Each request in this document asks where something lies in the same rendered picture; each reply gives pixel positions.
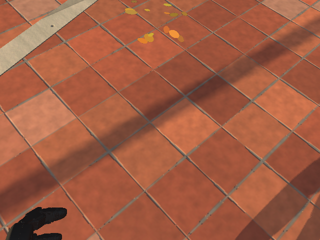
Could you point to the left robot hand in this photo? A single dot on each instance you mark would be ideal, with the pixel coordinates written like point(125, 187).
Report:
point(35, 219)

